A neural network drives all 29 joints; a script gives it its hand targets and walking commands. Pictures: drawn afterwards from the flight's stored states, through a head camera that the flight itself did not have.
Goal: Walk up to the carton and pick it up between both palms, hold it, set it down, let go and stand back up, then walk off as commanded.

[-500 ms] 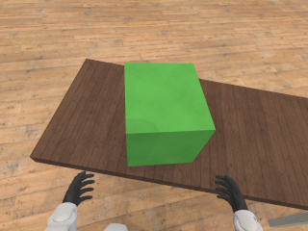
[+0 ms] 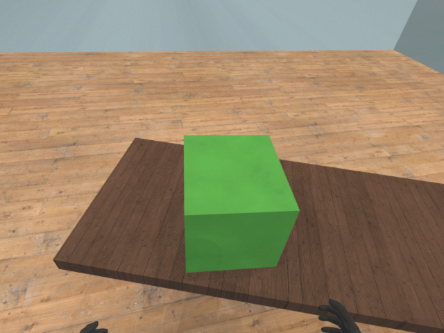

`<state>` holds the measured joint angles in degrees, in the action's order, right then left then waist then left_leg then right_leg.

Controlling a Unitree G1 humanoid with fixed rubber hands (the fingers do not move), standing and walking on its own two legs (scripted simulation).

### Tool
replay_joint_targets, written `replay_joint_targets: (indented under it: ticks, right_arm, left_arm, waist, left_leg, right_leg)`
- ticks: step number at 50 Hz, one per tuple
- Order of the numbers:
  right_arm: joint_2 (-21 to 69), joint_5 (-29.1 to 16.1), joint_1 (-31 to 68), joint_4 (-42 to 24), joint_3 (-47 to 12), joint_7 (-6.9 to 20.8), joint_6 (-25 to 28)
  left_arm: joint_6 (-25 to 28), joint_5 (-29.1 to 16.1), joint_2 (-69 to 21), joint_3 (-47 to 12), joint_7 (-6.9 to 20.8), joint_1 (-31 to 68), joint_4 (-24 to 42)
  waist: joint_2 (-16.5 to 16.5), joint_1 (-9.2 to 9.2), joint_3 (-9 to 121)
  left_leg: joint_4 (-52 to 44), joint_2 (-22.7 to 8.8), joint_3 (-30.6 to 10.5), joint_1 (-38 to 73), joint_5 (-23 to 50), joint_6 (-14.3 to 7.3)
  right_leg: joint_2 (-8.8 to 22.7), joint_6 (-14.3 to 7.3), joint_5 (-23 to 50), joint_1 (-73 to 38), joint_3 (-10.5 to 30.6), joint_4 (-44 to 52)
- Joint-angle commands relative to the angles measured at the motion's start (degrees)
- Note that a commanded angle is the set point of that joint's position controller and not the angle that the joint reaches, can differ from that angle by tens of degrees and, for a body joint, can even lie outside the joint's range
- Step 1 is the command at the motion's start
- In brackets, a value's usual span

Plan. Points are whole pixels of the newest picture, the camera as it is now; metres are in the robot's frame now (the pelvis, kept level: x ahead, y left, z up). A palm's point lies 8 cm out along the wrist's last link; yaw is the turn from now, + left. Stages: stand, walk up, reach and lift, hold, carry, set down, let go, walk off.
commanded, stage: stand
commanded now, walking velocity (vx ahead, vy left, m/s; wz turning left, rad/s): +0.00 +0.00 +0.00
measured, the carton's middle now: (229, 200) +0.45 +0.05 -0.03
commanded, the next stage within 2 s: walk off in 0.52 s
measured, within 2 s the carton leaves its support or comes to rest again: neither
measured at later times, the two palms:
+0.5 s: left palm out of the picture +0.05 +0.28 -0.11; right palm out of the picture +0.15 -0.22 -0.09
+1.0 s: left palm out of the picture -0.02 +0.27 -0.13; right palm out of the picture +0.08 -0.23 -0.12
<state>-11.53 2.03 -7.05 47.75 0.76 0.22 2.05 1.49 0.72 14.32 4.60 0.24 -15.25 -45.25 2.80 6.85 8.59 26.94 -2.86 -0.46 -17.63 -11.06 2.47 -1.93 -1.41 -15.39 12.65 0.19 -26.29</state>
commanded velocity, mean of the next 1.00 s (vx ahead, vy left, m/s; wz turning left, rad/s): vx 0.00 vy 0.00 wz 0.00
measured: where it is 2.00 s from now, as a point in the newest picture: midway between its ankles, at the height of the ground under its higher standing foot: outside the picture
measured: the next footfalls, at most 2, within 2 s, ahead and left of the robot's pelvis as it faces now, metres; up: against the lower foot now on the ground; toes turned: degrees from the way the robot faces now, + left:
left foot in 1.50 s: -0.20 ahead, +0.09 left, +0.00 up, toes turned -5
right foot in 2.00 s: -0.31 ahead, -0.09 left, +0.00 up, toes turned +2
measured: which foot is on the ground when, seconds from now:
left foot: down 0.00-1.00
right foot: down 0.00-1.00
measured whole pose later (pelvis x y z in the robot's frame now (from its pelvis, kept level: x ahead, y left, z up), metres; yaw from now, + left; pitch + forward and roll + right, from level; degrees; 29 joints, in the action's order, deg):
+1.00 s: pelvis -0.05 +0.00 -0.01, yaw +0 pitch -4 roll -1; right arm -12.3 1.6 -10.4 47.8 2.3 0.2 -1.1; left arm -0.1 0.7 14.5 4.6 0.2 -15.5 -49.5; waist 0.2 6.8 -3.6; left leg 30.1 -2.8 -0.5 -17.6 -8.9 1.9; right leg -1.9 -1.4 -14.5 13.9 0.2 -31.9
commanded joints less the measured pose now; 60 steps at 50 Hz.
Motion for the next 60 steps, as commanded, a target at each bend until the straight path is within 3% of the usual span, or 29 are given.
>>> replay_joint_targets:
  ticks: [1,3,7,11,16,19,20,21,23,28,30,35,36,37,38,41,45,46,47,49,51,52,53,54,55,56,57,58,60]
  right_arm:
    - [-14.9,-0.2,1.1,-5.9,4.7,-0.5,1.8]
    - [-15.2,-0.5,0.5,-6.2,4.9,-0.5,1.6]
    - [-16.1,-0.7,-3.0,-5.0,4.9,-0.5,1.6]
    - [-15.4,-0.4,-2.7,-4.9,4.6,-0.5,1.2]
    - [-15.7,-0.5,-2.9,-4.3,4.7,-0.8,1.3]
    - [-16.0,-0.5,-2.5,-4.3,4.7,-0.6,1.4]
    - [-15.9,-0.7,-2.3,-4.0,4.7,-0.4,1.3]
    - [-15.8,-0.8,-2.6,-3.6,4.6,-0.6,1.2]
    - [-16.3,-0.6,-2.8,-3.4,4.7,-0.7,1.1]
    - [-15.2,-0.8,-2.4,-3.8,4.5,-0.3,1.2]
    - [-15.6,-1.1,-1.8,-3.6,4.6,-0.6,1.2]
    - [-15.7,-1.4,-1.0,-3.7,4.6,-0.8,1.3]
    - [-17.0,-0.5,-0.2,-6.0,4.6,-2.0,-0.3]
    - [-16.8,-0.6,-1.4,-6.8,4.8,-2.1,-0.5]
    - [-17.6,-0.2,-1.7,-6.7,5.2,-2.2,-0.7]
    - [-18.7,-0.2,-1.3,-8.1,6.0,-2.4,-1.3]
    - [-19.6,-0.4,-1.5,-8.1,6.7,-2.3,-2.5]
    - [-20.0,-0.6,-1.8,-8.6,6.7,-2.2,-2.9]
    - [-20.5,-0.4,-0.9,-9.2,6.9,-2.2,-2.9]
    - [-21.6,-0.4,0.8,-9.7,7.3,-2.2,-3.3]
    - [-23.0,0.1,5.0,-10.9,8.1,-2.3,-3.7]
    - [-23.1,0.2,7.6,-12.0,8.1,-2.5,-3.9]
    - [-22.7,0.2,10.3,-12.3,7.8,-2.7,-4.1]
    - [-21.7,0.0,10.4,-12.3,7.9,-2.9,-4.4]
    - [-20.6,-0.2,10.0,-12.1,7.9,-2.9,-4.9]
    - [-18.9,-0.6,6.0,-11.0,7.9,-2.8,-5.8]
    - [-20.0,-0.3,0.0,-7.6,8.2,-2.4,-6.5]
    - [-20.6,-0.7,-4.1,-5.6,8.4,-1.9,-7.0]
    - [-20.7,-1.0,-7.6,-3.9,8.1,-1.5,-7.8]
  left_arm:
    - [3.9,1.7,14.4,1.7,-0.2,0.6,0.2]
    - [3.7,1.5,14.9,1.8,-0.3,0.0,-0.8]
    - [3.9,1.7,14.2,1.1,-0.2,-1.1,-2.2]
    - [3.6,1.3,15.3,1.4,-0.5,-0.2,-2.1]
    - [3.6,1.3,14.9,1.2,-0.3,-0.7,-3.1]
    - [3.5,1.3,14.8,1.3,-0.4,-0.3,-3.1]
    - [3.4,1.2,14.9,1.1,-0.5,-0.3,-3.5]
    - [3.6,1.4,15.4,1.1,-0.4,0.0,-3.0]
    - [3.6,1.3,15.5,0.9,-0.4,0.4,-3.9]
    - [3.8,1.3,15.8,1.3,-0.5,-0.1,-4.3]
    - [3.5,0.9,14.6,1.0,-0.6,-0.4,-4.2]
    - [3.6,1.0,14.8,1.0,-0.5,0.3,-4.8]
    - [1.7,0.3,16.7,1.2,-0.3,-0.2,-1.7]
    - [1.2,0.1,16.1,1.2,-0.6,-1.5,-0.9]
    - [1.1,-0.1,15.4,1.0,-0.7,-1.5,0.0]
    - [0.3,0.0,15.2,0.9,-0.6,-2.1,1.5]
    - [-0.4,0.2,15.8,1.3,-0.4,-1.5,0.8]
    - [-0.9,0.4,16.0,1.7,-0.4,-1.5,0.6]
    - [-1.4,0.2,15.6,1.8,-0.3,-2.5,0.8]
    - [-2.1,0.3,15.9,2.4,0.0,-4.6,0.0]
    - [-2.5,0.5,17.0,3.0,0.2,-7.6,-1.0]
    - [-2.8,0.3,17.2,3.5,0.3,-9.7,-1.1]
    - [-2.9,0.2,18.0,3.8,0.2,-12.0,-2.2]
    - [-2.9,0.2,18.6,4.3,0.2,-13.0,-2.3]
    - [-2.8,0.8,20.7,5.1,-0.1,-12.6,-2.6]
    - [-2.6,1.3,24.1,6.2,-0.5,-8.1,-0.7]
    - [-2.3,2.1,25.0,6.7,-1.0,1.7,2.3]
    - [-2.2,1.8,25.2,6.9,-1.4,6.8,3.4]
    - [-2.4,1.7,23.8,6.6,-2.2,11.8,4.6]
  waist:
    - [-7.7,-5.89,-0.3]
    - [-9.0,-6.29,-1.7]
    - [-6.4,-6.24,-3.4]
    - [-8.2,-6.33,-3.2]
    - [-6.0,-6.61,-5.0]
    - [-7.8,-6.18,-5.2]
    - [-6.4,-6.42,-5.4]
    - [-7.9,-6.47,-4.8]
    - [-6.4,-6.97,-6.5]
    - [-8.6,-6.41,-5.0]
    - [-7.7,-5.91,-4.0]
    - [-8.6,-6.47,-3.1]
    - [-3.9,-7.04,-8.2]
    - [-5.2,-7.22,-6.2]
    - [-6.9,-7.44,-4.5]
    - [-7.7,-6.92,-3.8]
    - [-10.4,-7.31,-5.7]
    - [-10.6,-7.62,-6.7]
    - [-12.4,-7.24,-8.7]
    - [-18.1,-6.32,-9.8]
    - [-18.9,-4.6,-11.2]
    - [-20.5,-2.94,-12.7]
    - [-18.8,-0.61,-14.4]
    - [-16.0,0.05,-15.5]
    - [-7.9,1.07,-15.8]
    - [5.1,0.29,-17.4]
    - [3.3,-4.15,-19.9]
    - [3.6,-6.31,-20.1]
    - [5.4,-8.02,-21.1]
  left_leg:
    - [-1.0,-2.4,-4.1,7.1,8.4,-4.8]
    - [-0.6,-2.5,-3.7,7.3,9.1,-4.6]
    - [-1.5,-2.6,-4.7,7.2,7.0,-4.8]
    - [-2.0,-2.8,-4.3,7.0,5.6,-4.9]
    - [-1.9,-2.8,-4.9,7.0,5.4,-5.1]
    - [-2.9,-3.3,-5.0,6.4,4.6,-5.1]
    - [-2.7,-3.1,-5.5,6.4,3.6,-5.3]
    - [-3.1,-3.2,-5.0,7.0,3.5,-5.2]
    - [-3.2,-2.9,-5.0,6.2,3.0,-5.2]
    - [-3.3,-3.1,-4.9,7.0,4.2,-4.8]
    - [-2.6,-3.3,-4.7,7.6,5.7,-5.0]
    - [-2.4,-3.5,-4.6,8.8,6.6,-4.6]
    - [3.9,-2.5,-3.9,5.8,22.1,-6.6]
    - [4.7,-2.8,-4.1,7.5,26.6,-7.3]
    - [5.2,-3.1,-4.2,9.1,28.2,-8.1]
    - [4.9,-5.4,-5.4,12.0,29.8,-10.2]
    - [3.5,-5.5,-7.0,8.4,15.5,-11.2]
    - [2.1,-5.5,-8.0,5.3,9.5,-12.0]
    - [-0.5,-8.0,-10.7,1.1,3.9,-13.9]
    - [-6.5,-11.7,-13.2,-6.3,-3.3,-15.6]
    - [-10.7,-12.9,-12.9,-18.5,-17.6,-15.4]
    - [-10.0,-12.6,-12.0,-23.9,-20.9,-14.6]
    - [-5.9,-10.2,-9.9,-26.9,-21.8,-12.1]
    - [1.0,-7.0,-8.2,-26.0,-22.7,-10.0]
    - [16.3,-0.6,-6.0,-21.3,-23.9,-7.5]
    - [41.2,8.6,-3.5,-11.9,-23.1,-4.7]
    - [47.8,11.3,-8.4,-8.0,-20.5,-3.7]
    - [50.9,11.1,-9.6,-6.4,-17.9,-3.5]
    - [57.1,11.9,-9.7,-6.2,-13.6,-3.3]
  right_leg:
    - [9.0,0.0,10.6,-2.0,6.1,5.1]
    - [9.6,0.0,12.4,-1.0,7.0,5.5]
    - [9.2,0.4,10.1,0.1,6.6,6.2]
    - [9.4,-0.4,7.0,0.1,7.3,6.7]
    - [9.7,-0.5,6.5,1.6,8.1,7.6]
    - [9.3,-0.4,5.4,1.1,7.7,7.5]
    - [9.3,-0.4,3.2,1.8,7.8,7.9]
    - [9.3,-0.5,3.8,1.2,8.0,7.9]
    - [9.4,-0.4,4.2,2.0,8.2,8.2]
    - [9.5,-0.1,5.7,0.4,8.1,7.6]
    - [9.6,-0.2,9.0,-0.3,8.1,7.4]
    - [9.2,-0.3,9.4,0.0,7.5,7.1]
    - [9.0,-1.1,28.2,3.1,6.2,1.2]
    - [8.7,-1.3,32.4,3.0,5.7,-1.9]
    - [8.4,-1.7,32.1,3.7,5.5,-3.6]
    - [7.4,-1.3,24.8,6.8,4.2,-6.2]
    - [5.5,-2.4,11.1,8.3,3.8,-7.2]
    - [3.4,-2.7,7.4,7.5,2.2,-9.9]
    - [1.5,-2.4,-0.8,7.4,0.8,-15.1]
    - [-0.1,-1.7,-13.9,3.7,-0.3,-22.7]
    - [0.4,-2.1,-13.6,-4.0,-0.8,-28.6]
    - [1.6,-2.1,-13.2,-7.0,0.3,-29.1]
    - [2.9,-2.3,-11.0,-8.4,2.7,-26.0]
    - [4.9,-2.7,-11.1,-6.1,5.5,-20.8]
    - [11.3,-4.8,-15.9,2.0,13.3,-8.7]
    - [21.5,-7.8,-29.4,18.5,28.4,13.2]
    - [23.3,-7.2,-33.4,25.6,32.7,19.9]
    - [22.4,-6.1,-35.3,27.5,30.8,20.5]
    - [19.0,-2.8,-33.7,29.7,25.5,20.7]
